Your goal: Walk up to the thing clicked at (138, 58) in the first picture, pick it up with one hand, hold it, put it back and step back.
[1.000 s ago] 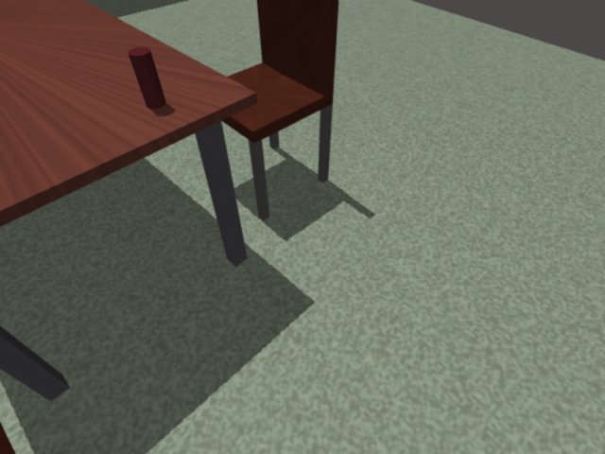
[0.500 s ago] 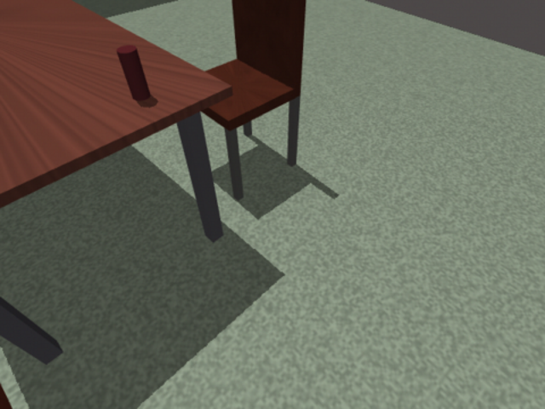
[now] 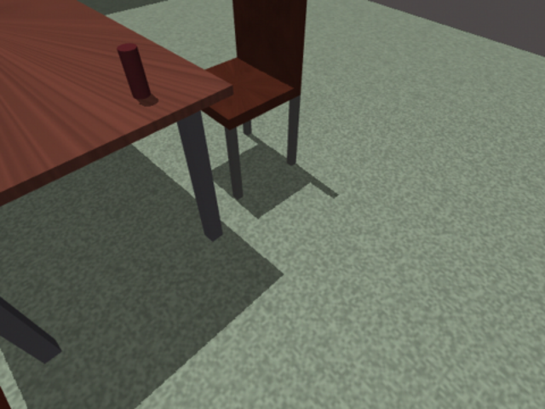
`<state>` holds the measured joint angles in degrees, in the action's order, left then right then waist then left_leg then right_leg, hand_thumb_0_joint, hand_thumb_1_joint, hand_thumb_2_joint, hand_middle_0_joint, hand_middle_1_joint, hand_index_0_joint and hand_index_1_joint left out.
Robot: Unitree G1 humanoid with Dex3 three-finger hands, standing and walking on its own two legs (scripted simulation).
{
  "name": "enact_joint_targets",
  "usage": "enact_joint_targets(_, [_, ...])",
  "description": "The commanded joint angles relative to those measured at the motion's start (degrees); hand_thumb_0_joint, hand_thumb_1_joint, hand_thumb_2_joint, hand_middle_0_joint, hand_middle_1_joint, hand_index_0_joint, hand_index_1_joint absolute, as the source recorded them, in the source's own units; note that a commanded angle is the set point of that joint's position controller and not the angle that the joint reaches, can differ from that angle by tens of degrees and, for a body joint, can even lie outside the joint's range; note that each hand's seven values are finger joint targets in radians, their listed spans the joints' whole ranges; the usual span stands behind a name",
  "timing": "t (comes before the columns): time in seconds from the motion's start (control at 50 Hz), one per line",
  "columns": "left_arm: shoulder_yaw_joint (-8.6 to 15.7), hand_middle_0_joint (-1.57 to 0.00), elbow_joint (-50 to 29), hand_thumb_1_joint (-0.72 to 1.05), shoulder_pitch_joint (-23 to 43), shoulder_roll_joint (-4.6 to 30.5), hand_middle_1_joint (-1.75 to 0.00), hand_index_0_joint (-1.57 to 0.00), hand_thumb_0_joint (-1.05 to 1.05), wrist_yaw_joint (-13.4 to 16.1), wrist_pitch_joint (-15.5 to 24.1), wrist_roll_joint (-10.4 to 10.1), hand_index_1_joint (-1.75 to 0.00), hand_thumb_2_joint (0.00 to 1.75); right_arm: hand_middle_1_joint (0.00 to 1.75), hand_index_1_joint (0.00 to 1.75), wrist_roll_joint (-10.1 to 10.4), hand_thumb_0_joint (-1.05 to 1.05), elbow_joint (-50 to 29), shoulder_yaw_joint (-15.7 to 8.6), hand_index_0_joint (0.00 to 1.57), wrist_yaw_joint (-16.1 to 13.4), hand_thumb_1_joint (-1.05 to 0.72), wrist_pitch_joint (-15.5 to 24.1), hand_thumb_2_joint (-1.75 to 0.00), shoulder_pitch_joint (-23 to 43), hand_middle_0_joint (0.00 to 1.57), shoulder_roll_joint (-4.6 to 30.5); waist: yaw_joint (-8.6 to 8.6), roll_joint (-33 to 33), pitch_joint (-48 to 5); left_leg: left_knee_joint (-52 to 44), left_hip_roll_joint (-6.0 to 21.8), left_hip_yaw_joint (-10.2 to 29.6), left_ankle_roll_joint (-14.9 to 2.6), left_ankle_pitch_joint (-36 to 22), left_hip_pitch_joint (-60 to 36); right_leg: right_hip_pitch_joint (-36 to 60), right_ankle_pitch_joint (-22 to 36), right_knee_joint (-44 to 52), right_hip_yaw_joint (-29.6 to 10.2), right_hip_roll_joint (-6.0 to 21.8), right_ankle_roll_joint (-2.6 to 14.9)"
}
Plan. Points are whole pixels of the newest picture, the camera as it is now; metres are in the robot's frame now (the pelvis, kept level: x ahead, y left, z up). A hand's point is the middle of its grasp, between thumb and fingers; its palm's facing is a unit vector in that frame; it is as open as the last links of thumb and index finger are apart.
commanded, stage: stand
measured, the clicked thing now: (134, 72) +0.95 +0.39 +0.04
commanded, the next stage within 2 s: walk up in 0.12 s
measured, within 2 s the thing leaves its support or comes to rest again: neither
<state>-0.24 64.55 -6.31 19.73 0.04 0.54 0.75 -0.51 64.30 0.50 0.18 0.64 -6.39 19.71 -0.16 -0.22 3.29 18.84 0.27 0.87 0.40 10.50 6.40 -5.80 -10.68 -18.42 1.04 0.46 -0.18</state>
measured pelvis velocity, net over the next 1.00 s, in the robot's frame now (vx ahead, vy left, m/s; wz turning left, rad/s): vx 0.16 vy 0.21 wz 0.38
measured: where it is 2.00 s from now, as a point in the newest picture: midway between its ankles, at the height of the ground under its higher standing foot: outside the picture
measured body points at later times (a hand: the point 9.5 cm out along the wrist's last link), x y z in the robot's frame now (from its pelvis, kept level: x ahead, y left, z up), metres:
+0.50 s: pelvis +0.04 +0.12 -0.04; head +0.07 +0.13 +0.41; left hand +0.03 +0.48 -0.14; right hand +0.17 -0.21 -0.14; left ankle +0.07 +0.28 -0.75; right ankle +0.00 -0.11 -0.74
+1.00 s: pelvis +0.16 +0.21 -0.02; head +0.18 +0.17 +0.43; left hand +0.06 +0.54 -0.09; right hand +0.34 -0.05 -0.16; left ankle +0.11 +0.35 -0.68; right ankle +0.23 +0.11 -0.75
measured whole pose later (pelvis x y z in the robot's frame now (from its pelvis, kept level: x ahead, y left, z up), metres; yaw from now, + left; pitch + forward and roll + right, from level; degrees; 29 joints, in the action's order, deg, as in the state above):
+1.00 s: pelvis +0.16 +0.21 -0.02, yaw +22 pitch -3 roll +0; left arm 3.4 50.7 -20.3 22.1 2.4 5.4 1.6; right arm -2.2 46.4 -5.4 4.9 -3.4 -17.4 25.6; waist 1.5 -7.4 4.4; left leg 64.4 -1.9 6.7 -0.1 22.2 27.0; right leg -14.4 -15.5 -33.4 8.6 4.6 0.8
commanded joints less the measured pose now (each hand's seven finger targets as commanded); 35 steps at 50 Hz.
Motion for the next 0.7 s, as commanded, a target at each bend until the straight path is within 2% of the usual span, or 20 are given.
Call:
enact_joint_targets(0.0, [2.4, -0.2, -3.69, 0.9, 2.03, 12.36, -0.3, -0.2, 0.0, 0.55, 1.6, -0.25, -0.3, 0.9, 0.3, 0.3, 0.05, 0.0, -3.25, -2.25, 0.2, -0.76, -0.9, 1.32, -0.9, 2.02, 0.2, 12.29, 0.16, 0.12, -5.82, -2.44, 7.03, 4.91, -1.92, -9.4, -1.15, 1.5, 9.3, 2.95, -5.95, 7.42, 1.74])
enact_joint_targets(0.08, [2.27, -0.2, -3.54, 0.9, 1.68, 12.25, -0.3, -0.2, 0.0, 0.67, 1.55, -0.17, -0.3, 0.9, 0.3, 0.3, 0.11, 0.0, -3.25, -2.37, 0.2, -0.79, -0.9, 1.25, -0.9, 2.33, 0.2, 12.38, 0.21, 0.65, -4.91, -2.63, 7.02, 5.16, -1.77, -9.72, -1.21, 0.57, 8.34, 3.19, -5.45, 7.04, 1.55])
enact_joint_targets(0.1, [7.41, -0.2, -3.86, 0.9, -7.1, 21.87, -0.3, -0.2, 0.0, 1.82, 2.57, -0.83, -0.3, 0.9, 0.3, 0.3, -2.51, 0.0, -9.04, -5.93, 0.2, 1.8, -0.9, -0.95, -0.9, 2.56, 0.2, 17.02, 4.32, -2.8, -4.3, 9.09, 1.56, 5.42, -4.25, 1.93, 14.5, 12.42, -4.68, -1.56, -5.5, 7.08, 3.14])
enact_joint_targets(0.12, [8.98, -0.2, -2.88, 0.9, -12.39, 24.16, -0.3, -0.2, 0.0, 2.71, 2.84, 0.05, -0.3, 0.9, 0.3, 0.3, -2.99, 0.0, -11.43, -5.68, 0.2, 2.91, -0.9, -2.02, -0.9, 4.46, 0.2, 13.81, 5.99, 5.46, -3.45, 20.81, -0.56, 0.78, -3.0, 12.97, 25.64, 17.2, -9.06, 5.12, -14.94, 17.41, 7.44])
enact_joint_targets(0.14, [9.5, -0.2, -4.9, 0.9, -10.24, 23.82, -0.3, -0.2, 0.0, 3.14, 2.98, 0.76, -0.3, 0.9, 0.3, 0.3, -4.0, 0.0, -12.56, -5.85, 0.2, 3.39, -0.9, -3.09, -0.9, 4.03, 0.2, 13.89, 4.98, 3.59, -1.59, 30.61, 2.62, 3.32, -1.7, 16.83, 28.48, 11.6, -10.2, 8.42, -20.3, 25.38, 11.11])
enact_joint_targets(0.16, [9.58, -0.2, -7.55, 0.9, -7.72, 22.91, -0.3, -0.2, 0.0, 3.39, 3.21, 1.04, -0.3, 0.9, 0.3, 0.3, -4.13, 0.0, -13.39, -6.35, 0.2, 4.02, -0.9, -3.45, -0.9, 3.02, 0.2, 14.73, 4.26, 2.52, -0.91, 34.06, 4.53, 4.7, -1.61, 17.16, 28.93, 7.54, -10.38, 8.28, -21.02, 27.59, 14.0])
enact_joint_targets(0.18, [9.44, -0.2, -9.34, 0.9, -4.86, 21.61, -0.3, -0.2, 0.0, 3.48, 3.33, 1.13, -0.3, 0.9, 0.3, 0.3, -4.21, 0.0, -13.96, -7.11, 0.2, 4.67, -0.9, -3.61, -0.9, 1.65, 0.2, 15.2, 2.72, 2.36, 0.47, 36.63, 6.2, 5.66, -1.47, 16.03, 29.16, 3.59, -11.92, 8.9, -18.84, 27.39, 14.76])
enact_joint_targets(0.22, [8.96, -0.2, -11.48, 0.9, -0.76, 19.8, -0.3, -0.2, 0.0, 3.37, 3.9, 1.28, -0.3, 0.9, 0.3, 0.3, -3.82, 0.0, -14.2, -8.27, 0.2, 6.0, -0.9, -3.96, -0.9, -2.27, 0.2, 15.35, -0.18, 2.73, 1.51, 37.12, 8.07, 6.65, -0.2, 12.56, 27.19, 0.76, -11.3, 8.1, -11.81, 23.24, 12.9])
enact_joint_targets(0.3, [9.54, -0.2, -13.41, 0.9, -2.38, 21.17, -0.3, -0.2, 0.0, 3.09, 4.49, 1.75, -0.3, 0.9, 0.3, 0.3, -3.38, 0.0, -17.34, -8.78, 0.2, 7.36, -0.9, -3.94, -0.9, -1.51, 0.2, 13.73, 1.04, 7.39, 1.93, 29.37, 9.53, 4.29, 1.22, 9.51, 24.02, -0.27, -1.91, 4.19, -2.9, 20.54, 12.12])
enact_joint_targets(0.32, [9.53, -0.2, -13.82, 0.9, -2.88, 21.32, -0.3, -0.2, 0.0, 3.0, 4.45, 1.72, -0.3, 0.9, 0.3, 0.3, -3.26, 0.0, -18.0, -8.93, 0.2, 7.63, -0.9, -3.73, -0.9, -0.36, 0.2, 13.49, 1.64, 7.9, 1.95, 26.37, 9.18, 3.34, 1.06, 8.68, 22.11, -1.36, -1.64, 2.54, -0.41, 19.17, 11.38])
enact_joint_targets(0.36, [9.4, -0.2, -14.64, 0.9, -1.77, 21.76, -0.3, -0.2, 0.0, 2.62, 4.4, 1.85, -0.3, 0.9, 0.3, 0.3, -2.74, 0.0, -18.1, -9.67, 0.2, 7.71, -0.9, -3.25, -0.9, -2.41, 0.2, 13.49, 0.38, 10.01, 1.2, 22.45, 8.0, 0.24, 0.69, 5.94, 15.1, -6.29, -1.71, -0.11, 2.73, 17.55, 9.62])
enact_joint_targets(0.42, [8.94, -0.2, -14.85, 0.9, -1.94, 21.0, -0.3, -0.2, 0.0, 2.17, 3.7, 1.46, -0.3, 0.9, 0.3, 0.3, -1.97, 0.0, -15.4, -10.69, 0.2, 7.07, -0.9, -2.69, -0.9, -10.74, 0.2, 14.48, -4.04, 5.31, -3.49, 17.18, 2.93, -7.0, -0.41, 1.65, 2.21, -10.99, -6.49, -11.78, 7.42, 13.59, 6.13])
enact_joint_targets(0.44, [8.3, -0.2, -15.13, 0.9, -3.71, 18.91, -0.3, -0.2, 0.0, 2.16, 3.3, 1.96, -0.3, 0.9, 0.3, 0.3, -2.41, 0.0, -13.72, -11.54, 0.2, 6.52, -0.9, -2.61, -0.9, -15.48, 0.2, 16.81, -5.98, -1.66, -6.77, 17.36, 0.29, -6.91, -1.74, 6.74, -4.2, -14.14, -7.03, -24.61, 9.28, 10.88, 5.04])
enact_joint_targets(0.46, [7.26, -0.2, -15.97, 0.9, -5.81, 15.82, -0.3, -0.2, 0.0, 1.93, 2.93, 1.69, -0.3, 0.9, 0.3, 0.3, -2.79, 0.0, -13.37, -12.81, 0.2, 5.71, -0.9, -2.58, -0.9, -20.68, 0.2, 20.4, -9.25, -11.49, -6.86, 11.27, 3.1, 2.32, -5.5, 15.75, -8.69, -21.6, -10.22, -41.11, 9.79, 8.14, 3.5])
enact_joint_targets(0.48, [6.21, -0.2, -18.5, 0.9, -5.6, 12.85, -0.3, -0.2, 0.0, 1.57, 3.11, -0.08, -0.3, 0.9, 0.3, 0.3, -2.53, 0.0, -15.25, -13.02, 0.2, 5.16, -0.9, -1.93, -0.9, -19.36, 0.2, 25.67, -8.13, -25.58, -4.12, -3.91, 14.46, 31.33, -11.54, 18.4, -8.53, -34.23, -27.97, -50.3, 9.39, -1.22, 0.81])
enact_joint_targets(0.5, [6.63, -0.2, -17.99, 0.9, -3.04, 16.49, -0.3, -0.2, 0.0, 2.0, 3.4, 0.28, -0.3, 0.9, 0.3, 0.3, -0.91, 0.0, -15.8, -12.95, 0.2, 5.04, -0.9, -1.66, -0.9, -17.58, 0.2, 27.26, -7.29, -20.5, -2.75, -8.08, 18.89, 41.73, -16.08, 18.93, -3.47, -32.15, -28.68, -51.17, 1.65, 1.21, 1.76])
enact_joint_targets(0.52, [6.47, -0.2, -17.87, 0.9, -2.11, 18.56, -0.3, -0.2, 0.0, 2.17, 3.69, 0.51, -0.3, 0.9, 0.3, 0.3, -0.64, 0.0, -17.23, -12.84, 0.2, 4.6, -0.9, -2.05, -0.9, -15.23, 0.2, 27.32, -6.03, -16.25, -0.15, -8.87, 20.29, 41.86, -17.9, 21.46, 1.79, -31.98, -25.94, -51.99, -0.43, 3.81, 2.12])
enact_joint_targets(0.54, [6.46, -0.2, -16.69, 0.9, -3.96, 19.17, -0.3, -0.2, 0.0, 2.02, 3.76, -0.27, -0.3, 0.9, 0.3, 0.3, -0.83, 0.0, -18.38, -11.72, 0.2, 4.02, -0.9, -1.98, -0.9, -12.16, 0.2, 24.05, -3.64, -10.22, 1.1, -5.16, 16.95, 31.26, -16.38, 18.44, 3.47, -30.3, -21.14, -50.45, -1.92, 6.12, 2.39])
enact_joint_targets(0.58, [6.72, -0.2, -13.9, 0.9, -10.24, 18.45, -0.3, -0.2, 0.0, 1.4, 3.68, -1.33, -0.3, 0.9, 0.3, 0.3, -1.15, 0.0, -19.91, -9.99, 0.2, 3.4, -0.9, -1.28, -0.9, -8.61, 0.2, 19.39, -0.22, -9.58, -0.01, 0.43, 10.04, 17.25, -11.87, 8.1, 5.94, -24.59, -15.16, -43.08, -1.28, 7.7, 2.65])
enact_joint_targets(0.68, [6.93, -0.2, -15.06, 0.9, -12.1, 16.96, -0.3, -0.2, 0.0, 1.29, 4.36, -0.6, -0.3, 0.9, 0.3, 0.3, -1.78, 0.0, -22.52, -9.49, 0.2, 3.81, -0.9, -0.68, -0.9, -11.8, 0.2, 17.38, -1.1, -9.29, -0.87, 1.38, 10.34, 16.55, -15.45, -1.44, 6.46, -18.75, -13.4, -27.15, 2.73, 3.47, 0.97])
